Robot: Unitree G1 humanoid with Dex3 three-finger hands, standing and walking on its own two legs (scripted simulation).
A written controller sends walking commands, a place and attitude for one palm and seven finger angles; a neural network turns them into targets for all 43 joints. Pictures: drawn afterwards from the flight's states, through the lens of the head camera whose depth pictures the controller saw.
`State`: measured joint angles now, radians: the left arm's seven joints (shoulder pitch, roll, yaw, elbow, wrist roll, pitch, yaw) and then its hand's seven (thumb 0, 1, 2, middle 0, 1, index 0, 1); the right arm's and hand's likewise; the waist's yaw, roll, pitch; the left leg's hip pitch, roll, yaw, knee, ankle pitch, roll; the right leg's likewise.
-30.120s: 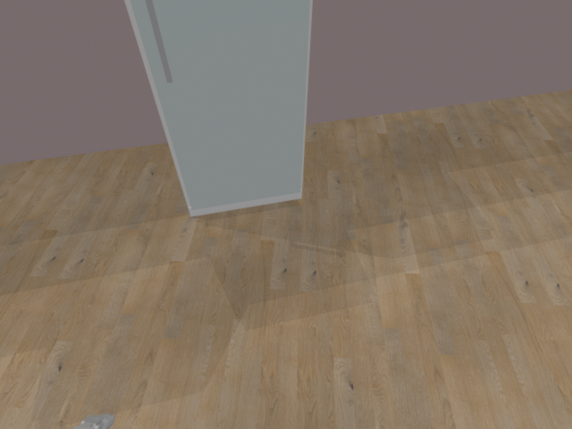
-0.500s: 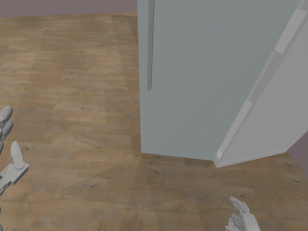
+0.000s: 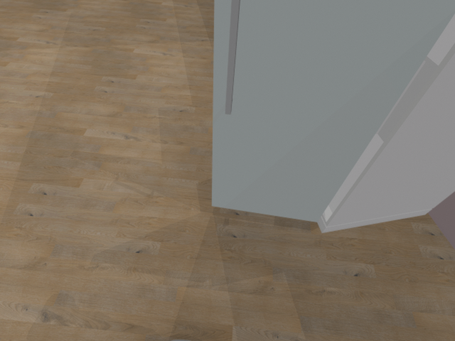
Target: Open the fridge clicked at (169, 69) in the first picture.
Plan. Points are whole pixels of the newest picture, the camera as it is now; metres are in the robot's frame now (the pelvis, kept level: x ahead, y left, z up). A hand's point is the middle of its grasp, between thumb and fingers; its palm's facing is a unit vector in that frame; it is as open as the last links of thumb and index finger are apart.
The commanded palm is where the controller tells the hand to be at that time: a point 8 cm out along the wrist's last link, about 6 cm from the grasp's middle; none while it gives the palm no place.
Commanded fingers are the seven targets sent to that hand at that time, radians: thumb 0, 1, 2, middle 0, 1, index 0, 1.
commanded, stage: let the arm hang, fingers relaxed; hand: left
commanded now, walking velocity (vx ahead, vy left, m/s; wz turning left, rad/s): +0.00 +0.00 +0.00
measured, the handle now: (234, 35) +0.72 +0.04 +0.16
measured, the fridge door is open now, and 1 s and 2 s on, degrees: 70 70 70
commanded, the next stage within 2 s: look to check the result in 0.60 s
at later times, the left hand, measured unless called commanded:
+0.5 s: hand out of the picture +0.03 +0.18 -0.17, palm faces +0.00 -0.98 -0.18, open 7.4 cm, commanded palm none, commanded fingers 0.00 0.90 0.90 -0.20 -0.30 -0.20 -0.30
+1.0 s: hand out of the picture +0.01 +0.17 -0.17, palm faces +0.00 -0.98 -0.18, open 7.4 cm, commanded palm none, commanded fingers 0.00 0.90 0.90 -0.20 -0.30 -0.20 -0.30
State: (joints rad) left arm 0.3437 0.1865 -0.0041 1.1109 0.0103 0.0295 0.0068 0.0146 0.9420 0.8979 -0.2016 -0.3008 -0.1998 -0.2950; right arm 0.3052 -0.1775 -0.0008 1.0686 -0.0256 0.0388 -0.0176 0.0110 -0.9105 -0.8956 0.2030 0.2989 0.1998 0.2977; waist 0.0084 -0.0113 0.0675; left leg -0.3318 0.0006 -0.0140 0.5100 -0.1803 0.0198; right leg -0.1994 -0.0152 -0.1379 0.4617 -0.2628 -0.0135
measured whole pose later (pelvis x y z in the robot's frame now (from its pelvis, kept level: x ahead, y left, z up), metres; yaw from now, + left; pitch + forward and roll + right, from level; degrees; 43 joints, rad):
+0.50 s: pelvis +0.01 +0.01 +0.00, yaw -1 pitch -1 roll -1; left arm 0.25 0.15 0.01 1.12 0.01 0.00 0.03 0.01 0.92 0.90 -0.20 -0.30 -0.20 -0.29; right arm 0.27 -0.15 -0.01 1.11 -0.03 0.01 -0.03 0.01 -0.92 -0.90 0.20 0.30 0.20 0.30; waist -0.01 0.00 0.02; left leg -0.26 -0.02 0.02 0.45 -0.17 0.03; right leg -0.16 -0.04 -0.10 0.44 -0.26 0.00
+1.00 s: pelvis +0.02 +0.00 +0.01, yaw -1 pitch -1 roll +0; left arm 0.28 0.15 0.00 1.15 0.01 0.00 0.02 0.01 0.91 0.90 -0.20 -0.30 -0.20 -0.29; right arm 0.25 -0.16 0.00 1.12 -0.02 0.01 -0.03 0.01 -0.92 -0.90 0.20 0.30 0.20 0.30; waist 0.00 0.00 0.05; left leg -0.24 -0.01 0.02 0.43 -0.18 0.03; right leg -0.13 -0.03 -0.10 0.41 -0.27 0.00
